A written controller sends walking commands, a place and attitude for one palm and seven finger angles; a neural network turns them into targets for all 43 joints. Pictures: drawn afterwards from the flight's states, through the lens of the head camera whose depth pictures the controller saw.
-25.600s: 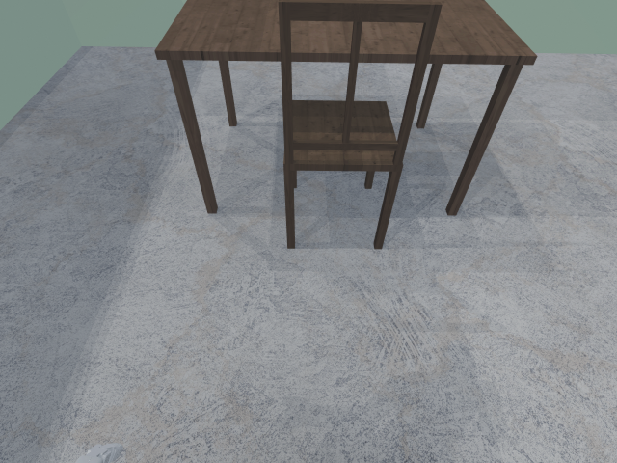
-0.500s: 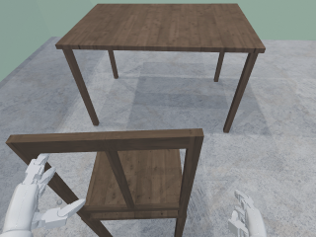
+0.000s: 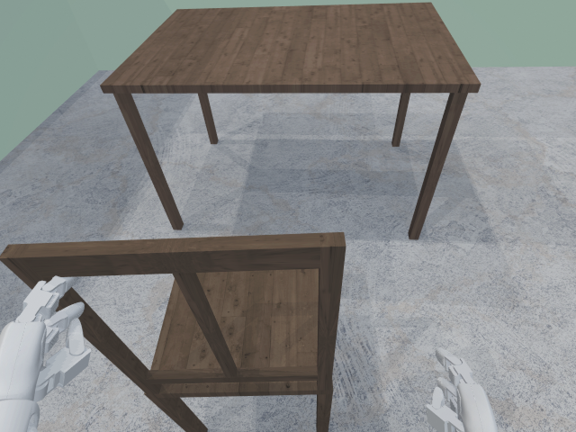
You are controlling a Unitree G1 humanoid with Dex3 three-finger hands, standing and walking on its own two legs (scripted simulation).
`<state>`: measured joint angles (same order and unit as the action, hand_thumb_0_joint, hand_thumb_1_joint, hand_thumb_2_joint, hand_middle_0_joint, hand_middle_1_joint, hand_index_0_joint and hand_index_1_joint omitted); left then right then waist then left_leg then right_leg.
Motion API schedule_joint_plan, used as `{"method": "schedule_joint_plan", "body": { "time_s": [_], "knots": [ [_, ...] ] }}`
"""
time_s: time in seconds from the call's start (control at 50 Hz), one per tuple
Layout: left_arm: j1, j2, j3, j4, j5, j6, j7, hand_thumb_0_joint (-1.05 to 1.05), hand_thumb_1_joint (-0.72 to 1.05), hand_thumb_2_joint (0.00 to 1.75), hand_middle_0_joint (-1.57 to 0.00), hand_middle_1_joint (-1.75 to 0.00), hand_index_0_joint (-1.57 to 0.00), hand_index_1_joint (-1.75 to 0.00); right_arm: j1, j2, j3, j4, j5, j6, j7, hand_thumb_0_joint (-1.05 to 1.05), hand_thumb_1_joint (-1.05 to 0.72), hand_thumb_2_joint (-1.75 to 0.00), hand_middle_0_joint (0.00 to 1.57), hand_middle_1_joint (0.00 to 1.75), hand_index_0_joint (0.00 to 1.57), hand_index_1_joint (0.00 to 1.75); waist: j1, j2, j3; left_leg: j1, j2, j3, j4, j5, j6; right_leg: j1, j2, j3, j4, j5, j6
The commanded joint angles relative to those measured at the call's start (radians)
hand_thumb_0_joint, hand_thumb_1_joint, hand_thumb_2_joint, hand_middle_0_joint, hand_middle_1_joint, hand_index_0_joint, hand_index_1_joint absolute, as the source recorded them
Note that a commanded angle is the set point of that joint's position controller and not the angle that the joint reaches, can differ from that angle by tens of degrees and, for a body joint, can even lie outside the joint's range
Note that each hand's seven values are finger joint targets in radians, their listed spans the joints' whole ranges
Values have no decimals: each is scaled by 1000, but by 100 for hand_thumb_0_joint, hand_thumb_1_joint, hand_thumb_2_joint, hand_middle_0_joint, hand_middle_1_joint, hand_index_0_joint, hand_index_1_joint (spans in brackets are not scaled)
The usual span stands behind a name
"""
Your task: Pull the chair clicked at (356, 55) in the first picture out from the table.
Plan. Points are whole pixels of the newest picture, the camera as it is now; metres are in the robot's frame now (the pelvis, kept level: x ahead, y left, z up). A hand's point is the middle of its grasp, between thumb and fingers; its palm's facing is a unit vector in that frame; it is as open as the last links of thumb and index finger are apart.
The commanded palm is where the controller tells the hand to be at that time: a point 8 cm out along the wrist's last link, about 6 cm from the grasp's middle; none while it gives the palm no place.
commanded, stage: draw the hand back to the body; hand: left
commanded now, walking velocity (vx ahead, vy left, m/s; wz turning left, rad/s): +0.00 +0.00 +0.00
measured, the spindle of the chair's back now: (212, 332) +0.27 +0.17 -0.05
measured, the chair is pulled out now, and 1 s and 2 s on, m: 0.63 0.63 0.63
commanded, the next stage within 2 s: step back with the hand held close in 0.12 s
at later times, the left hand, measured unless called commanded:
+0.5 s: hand (69, 364) +0.16 +0.27 +0.09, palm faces +0.23 -0.81 -0.53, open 7.1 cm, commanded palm +0.11 +0.31 +0.18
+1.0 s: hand out of the picture +0.09 +0.31 +0.15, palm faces +0.45 -0.79 -0.42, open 7.4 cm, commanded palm +0.03 +0.34 +0.18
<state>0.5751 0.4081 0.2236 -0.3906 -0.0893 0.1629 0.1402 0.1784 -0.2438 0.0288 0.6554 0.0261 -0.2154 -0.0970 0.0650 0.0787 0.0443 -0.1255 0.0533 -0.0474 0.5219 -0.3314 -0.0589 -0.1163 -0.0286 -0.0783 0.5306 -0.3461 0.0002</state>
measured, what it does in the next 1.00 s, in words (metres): shifts its weight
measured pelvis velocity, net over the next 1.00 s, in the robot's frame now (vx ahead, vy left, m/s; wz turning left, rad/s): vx -0.11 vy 0.04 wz -0.01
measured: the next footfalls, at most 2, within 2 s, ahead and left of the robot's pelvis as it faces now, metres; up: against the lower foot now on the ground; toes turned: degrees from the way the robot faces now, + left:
right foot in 1.14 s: -0.11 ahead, -0.11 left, +0.00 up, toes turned -1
left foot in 1.40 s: -0.09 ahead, +0.16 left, +0.00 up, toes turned +0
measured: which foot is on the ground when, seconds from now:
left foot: down 0.00-1.00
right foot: down 0.00-0.98, up 1.00-1.00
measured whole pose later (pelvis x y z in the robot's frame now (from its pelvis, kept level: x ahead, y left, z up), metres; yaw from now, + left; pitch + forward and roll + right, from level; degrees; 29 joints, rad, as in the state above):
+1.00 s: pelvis -0.11 +0.04 -0.01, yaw -1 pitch -1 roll -2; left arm 0.52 0.37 0.38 -0.45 -0.04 -0.12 0.18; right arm 0.21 -0.23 -0.01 0.61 0.02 -0.07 -0.10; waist -0.01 0.04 0.00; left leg -0.41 0.04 -0.02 0.64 -0.22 0.00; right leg -0.38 -0.04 -0.05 0.62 -0.33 0.03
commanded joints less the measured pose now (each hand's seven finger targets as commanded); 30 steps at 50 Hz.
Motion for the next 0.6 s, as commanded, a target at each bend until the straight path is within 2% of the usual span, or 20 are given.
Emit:
{"method": "schedule_joint_plan", "body": {
  "time_s": [0.0,0.02,0.08,0.12,0.16,0.18,0.22,0.24,0.26,0.28,0.3,0.32,0.36,0.38,0.42,0.46,0.48,0.5,0.54,0.58],
  "knots": [
    [-225,260,282,-484,35,-227,74,0,90,90,-20,-30,-20,-30,-131,-79,-25,-162,2,-78,-9,0,-90,-90,20,30,20,30,0,125,-186,34,-18,33,-52,351,59,27,-37,16,-63,388,-20],
    [-227,273,293,-494,34,-231,76,0,90,90,-20,-30,-20,-30,-128,-85,-29,-162,-1,-80,-9,0,-90,-90,20,30,20,30,1,101,-202,37,-17,29,-48,356,61,31,-36,16,-58,395,-20],
    [-222,265,288,-473,35,-226,75,0,90,90,-20,-30,-20,-30,-135,-83,-28,-155,1,-83,-8,0,-90,-90,20,30,20,30,-1,111,-182,22,-18,31,-47,345,59,26,-35,19,-63,386,-22],
    [-223,272,294,-493,35,-234,77,0,90,90,-20,-30,-20,-30,-125,-86,-31,-157,-2,-86,-9,0,-90,-90,20,30,20,30,1,100,-208,37,-15,31,-43,368,63,32,-37,15,-51,412,-21],
    [-224,268,292,-507,38,-235,78,0,90,90,-20,-30,-20,-30,-121,-86,-30,-157,-3,-86,-7,0,-90,-90,20,30,20,30,1,112,-224,42,-13,28,-41,394,61,37,-38,13,-41,420,-21],
    [-215,269,291,-488,39,-226,77,0,90,90,-20,-30,-20,-30,-131,-85,-28,-152,0,-86,-6,0,-90,-90,20,30,20,30,2,131,-195,25,-15,29,-43,380,57,32,-36,18,-49,409,-25],
    [-237,244,261,-506,37,-232,75,0,90,90,-20,-30,-20,-30,-126,-87,-26,-156,-3,-88,-5,0,-90,-90,20,30,20,30,-5,104,-205,32,-15,26,-43,390,60,32,-37,10,-41,420,-20],
    [-452,432,410,-528,8,-285,49,0,90,90,-20,-30,-20,-30,-80,-129,-61,-190,19,-30,-9,0,-90,-90,20,30,20,30,-33,51,-69,-26,20,-1,-15,415,81,-53,-73,122,-104,548,-24],
    [-387,364,377,-440,14,-281,35,0,90,90,-20,-30,-20,-30,-80,-107,-59,-183,20,-4,-6,0,-90,-90,20,30,20,30,-42,7,-90,-21,22,2,-8,408,74,-24,-96,120,-106,606,-29],
    [-397,360,368,-470,10,-288,27,0,90,90,-20,-30,-20,-30,-86,-111,-59,-201,24,7,-3,0,-90,-90,20,30,20,30,-44,36,-126,-9,14,2,-11,423,71,3,-104,130,-94,654,-33],
    [-305,301,341,-443,7,-291,24,0,90,90,-20,-30,-20,-30,-89,-98,-54,-209,21,19,-2,0,-90,-90,20,30,20,30,-42,43,-158,18,23,7,-14,464,71,21,-107,112,-84,659,-28],
    [-267,279,322,-470,5,-297,25,0,90,90,-20,-30,-20,-30,-92,-104,-56,-218,18,34,1,0,-90,-90,20,30,20,30,-43,48,-181,19,32,-2,-24,523,69,43,-101,92,-65,642,-24],
    [-188,278,330,-509,6,-305,33,0,90,90,-20,-30,-20,-30,-101,-103,-62,-227,16,58,4,0,-90,-90,20,30,20,30,-37,58,-237,39,55,-16,-26,638,74,67,-93,75,-39,626,-15],
    [-129,290,348,-516,5,-309,35,0,90,90,-20,-30,-20,-30,-114,-99,-66,-226,21,67,3,0,-90,-90,20,30,20,30,-35,100,-265,51,63,-24,-33,665,82,66,-86,73,-27,597,-11],
    [-98,292,355,-566,3,-314,41,0,90,90,-20,-30,-20,-30,-113,-95,-69,-238,15,86,4,0,-90,-90,20,30,20,30,-33,85,-285,21,84,-39,-22,682,81,71,-85,65,-20,554,-7],
    [-64,297,367,-584,2,-319,47,0,90,90,-20,-30,-20,-30,-109,-91,-73,-241,13,92,0,0,-90,-90,20,30,20,30,-34,79,-303,-12,89,-48,-15,653,78,76,-91,67,-13,541,-12],
    [-33,299,373,-566,1,-318,49,0,90,90,-20,-30,-20,-30,-118,-87,-78,-233,19,93,-3,0,-90,-90,20,30,20,30,-35,106,-301,-25,89,-46,-23,610,81,64,-91,74,-14,508,-13],
    [-23,286,369,-578,1,-322,50,0,90,90,-20,-30,-20,-30,-106,-87,-73,-241,13,93,-3,0,-90,-90,20,30,20,30,-36,104,-303,-41,90,-49,-21,585,78,61,-88,67,-12,486,-14],
    [-21,305,385,-605,-1,-334,55,0,90,90,-20,-30,-20,-30,-103,-89,-77,-239,10,87,-10,0,-90,-90,20,30,20,30,-36,101,-305,-82,95,-67,-25,533,78,51,-88,69,0,462,-15],
    [5,318,403,-587,-1,-340,58,0,90,90,-20,-30,-20,-30,-108,-89,-81,-226,9,79,-17,0,-90,-90,20,30,20,30,-37,148,-293,-124,97,-71,-46,458,83,44,-80,74,2,399,-12]
  ]
}}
